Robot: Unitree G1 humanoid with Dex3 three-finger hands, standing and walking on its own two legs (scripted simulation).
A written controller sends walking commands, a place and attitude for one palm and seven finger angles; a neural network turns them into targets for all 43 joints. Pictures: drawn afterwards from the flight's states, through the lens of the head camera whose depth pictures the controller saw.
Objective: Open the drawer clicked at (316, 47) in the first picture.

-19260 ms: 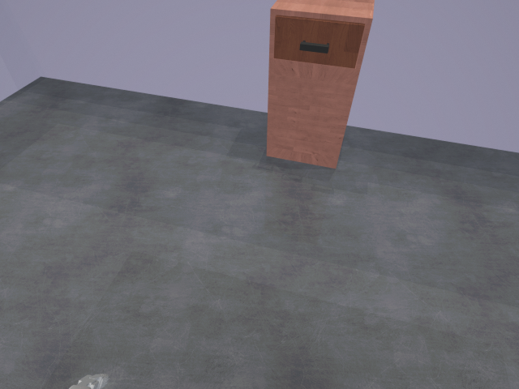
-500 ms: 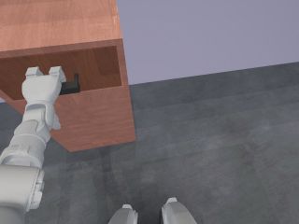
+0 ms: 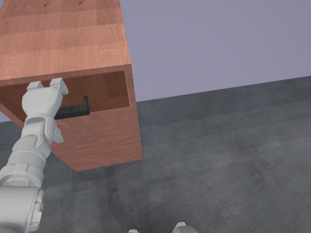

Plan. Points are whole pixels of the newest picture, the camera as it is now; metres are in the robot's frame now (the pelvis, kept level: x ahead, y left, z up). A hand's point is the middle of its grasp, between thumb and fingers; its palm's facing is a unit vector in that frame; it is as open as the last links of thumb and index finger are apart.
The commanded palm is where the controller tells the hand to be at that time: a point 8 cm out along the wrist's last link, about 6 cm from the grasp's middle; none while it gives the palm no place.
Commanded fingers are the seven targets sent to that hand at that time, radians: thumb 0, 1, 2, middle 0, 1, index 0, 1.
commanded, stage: lift the fingers back up to retry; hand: left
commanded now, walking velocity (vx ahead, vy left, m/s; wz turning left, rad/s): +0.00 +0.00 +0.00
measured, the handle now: (68, 106) +0.49 +0.27 -0.03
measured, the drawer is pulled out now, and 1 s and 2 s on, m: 0.00 0.00 0.00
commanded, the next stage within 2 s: re-aim the fingers above the handle in 0.28 s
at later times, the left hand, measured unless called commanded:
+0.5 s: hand (54, 112) +0.43 +0.27 +0.03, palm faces +0.00 -0.04 -1.00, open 13.8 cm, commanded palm +0.40 +0.27 +0.09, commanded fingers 0.00 -0.50 0.30 -0.30 -1.20 -0.30 -1.20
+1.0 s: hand (54, 108) +0.44 +0.27 +0.03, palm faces -0.04 +0.00 -1.00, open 13.8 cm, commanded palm +0.41 +0.28 +0.09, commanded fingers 0.00 -0.50 0.30 -0.30 -1.20 -0.30 -1.20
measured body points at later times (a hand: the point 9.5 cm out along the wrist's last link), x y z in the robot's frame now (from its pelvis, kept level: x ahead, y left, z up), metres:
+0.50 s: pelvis +0.01 +0.01 +0.01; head +0.09 +0.00 +0.45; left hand +0.42 +0.27 +0.08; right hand +0.08 -0.25 -0.13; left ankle -0.04 +0.08 -0.70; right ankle +0.01 -0.11 -0.70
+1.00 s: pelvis +0.00 -0.01 +0.01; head +0.09 -0.02 +0.45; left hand +0.43 +0.27 +0.09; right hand +0.05 -0.28 -0.13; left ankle -0.04 +0.08 -0.70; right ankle +0.01 -0.11 -0.70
